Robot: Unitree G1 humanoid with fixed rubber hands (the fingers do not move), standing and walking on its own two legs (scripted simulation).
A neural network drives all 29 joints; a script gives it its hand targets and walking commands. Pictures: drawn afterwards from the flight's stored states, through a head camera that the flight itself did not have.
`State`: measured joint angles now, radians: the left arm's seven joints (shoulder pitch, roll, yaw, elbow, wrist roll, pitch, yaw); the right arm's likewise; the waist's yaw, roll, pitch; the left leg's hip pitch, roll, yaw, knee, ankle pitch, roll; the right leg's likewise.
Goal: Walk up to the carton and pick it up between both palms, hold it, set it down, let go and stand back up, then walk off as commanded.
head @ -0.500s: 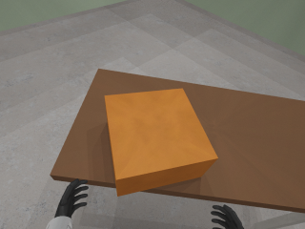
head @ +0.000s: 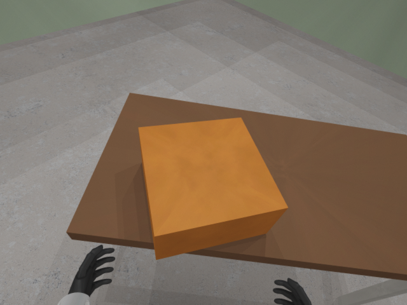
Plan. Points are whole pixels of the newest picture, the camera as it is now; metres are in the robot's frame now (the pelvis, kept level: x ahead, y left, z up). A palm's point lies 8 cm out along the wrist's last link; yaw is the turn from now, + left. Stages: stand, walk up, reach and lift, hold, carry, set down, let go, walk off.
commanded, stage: set down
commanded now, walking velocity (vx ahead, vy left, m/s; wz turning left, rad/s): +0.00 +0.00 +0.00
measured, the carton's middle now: (203, 181) +0.42 -0.01 -0.07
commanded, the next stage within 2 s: let go in 0.34 s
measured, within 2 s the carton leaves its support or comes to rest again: neither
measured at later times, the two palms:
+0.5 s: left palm (82, 291) +0.17 +0.22 -0.08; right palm out of the picture +0.12 -0.21 -0.09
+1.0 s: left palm out of the picture +0.15 +0.25 -0.09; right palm out of the picture +0.10 -0.25 -0.09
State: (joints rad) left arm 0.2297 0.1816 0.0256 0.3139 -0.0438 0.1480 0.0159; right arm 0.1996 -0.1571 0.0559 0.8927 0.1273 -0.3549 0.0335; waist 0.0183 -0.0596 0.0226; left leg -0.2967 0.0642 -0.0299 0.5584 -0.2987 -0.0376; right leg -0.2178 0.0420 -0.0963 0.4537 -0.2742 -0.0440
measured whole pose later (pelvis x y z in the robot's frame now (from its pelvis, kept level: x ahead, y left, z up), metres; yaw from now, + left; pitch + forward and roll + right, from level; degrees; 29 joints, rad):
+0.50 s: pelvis +0.00 +0.00 +0.00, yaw +0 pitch +2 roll -2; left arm 0.23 0.20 0.03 0.32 -0.04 0.15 0.01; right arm 0.18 -0.13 0.06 0.89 0.10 -0.36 0.02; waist 0.01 -0.06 0.04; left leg -0.29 0.06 -0.03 0.56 -0.30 -0.04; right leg -0.22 0.04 -0.10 0.45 -0.27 -0.04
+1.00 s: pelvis -0.01 +0.00 +0.00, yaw +0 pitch +1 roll -2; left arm 0.23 0.28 0.03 0.53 -0.03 -0.01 0.01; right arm 0.18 -0.24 0.04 0.89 0.02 -0.08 0.02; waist 0.01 -0.06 -0.01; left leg -0.28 0.06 -0.03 0.56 -0.29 -0.04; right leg -0.20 0.04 -0.10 0.47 -0.28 -0.04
